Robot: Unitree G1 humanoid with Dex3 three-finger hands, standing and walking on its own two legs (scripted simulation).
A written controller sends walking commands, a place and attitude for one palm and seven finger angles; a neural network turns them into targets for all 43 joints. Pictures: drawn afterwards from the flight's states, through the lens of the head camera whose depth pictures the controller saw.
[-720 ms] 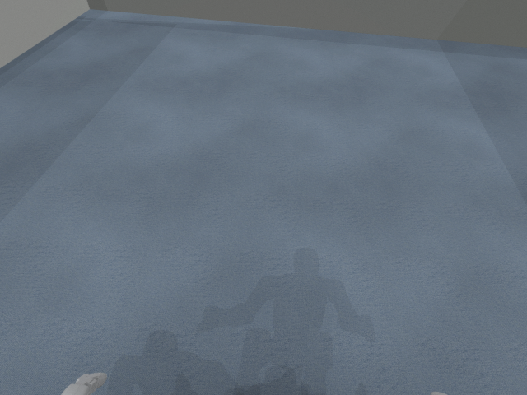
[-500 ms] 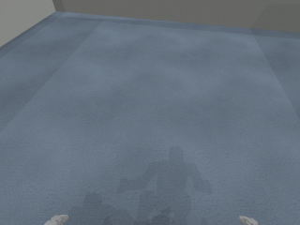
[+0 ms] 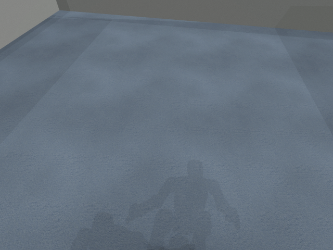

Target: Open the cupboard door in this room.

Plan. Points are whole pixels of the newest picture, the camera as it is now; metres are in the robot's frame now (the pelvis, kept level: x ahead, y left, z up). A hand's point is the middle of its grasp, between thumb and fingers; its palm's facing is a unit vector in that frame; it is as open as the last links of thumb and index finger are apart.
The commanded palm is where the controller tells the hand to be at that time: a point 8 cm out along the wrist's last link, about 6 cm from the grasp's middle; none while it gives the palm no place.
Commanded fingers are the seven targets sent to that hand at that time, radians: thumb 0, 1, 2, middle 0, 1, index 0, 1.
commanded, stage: stand and wait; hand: left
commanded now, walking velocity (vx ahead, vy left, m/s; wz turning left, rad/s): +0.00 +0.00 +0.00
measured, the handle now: out of the picture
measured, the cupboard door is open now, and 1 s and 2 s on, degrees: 0 0 0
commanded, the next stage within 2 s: turn or walk to find it in 0.18 s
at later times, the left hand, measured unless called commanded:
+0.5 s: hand out of the picture +0.05 +0.22 -0.18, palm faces +0.04 -0.96 -0.28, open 7.4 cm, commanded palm none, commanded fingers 0.00 0.90 0.90 -0.20 -0.30 -0.20 -0.30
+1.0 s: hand out of the picture +0.01 +0.20 -0.16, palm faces +0.26 -0.92 -0.30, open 7.4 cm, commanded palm none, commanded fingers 0.00 0.90 0.90 -0.20 -0.30 -0.20 -0.30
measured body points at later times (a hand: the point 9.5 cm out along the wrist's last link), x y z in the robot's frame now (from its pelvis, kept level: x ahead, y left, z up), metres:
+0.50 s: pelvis -0.01 +0.00 -0.01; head +0.01 +0.01 +0.44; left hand +0.04 +0.27 -0.15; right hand +0.06 -0.27 -0.15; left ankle +0.01 +0.12 -0.74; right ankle +0.01 -0.13 -0.74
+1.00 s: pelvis -0.04 -0.03 -0.01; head -0.01 -0.04 +0.43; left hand -0.01 +0.25 -0.14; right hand +0.06 -0.27 -0.17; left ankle +0.00 +0.11 -0.74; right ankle -0.03 -0.14 -0.75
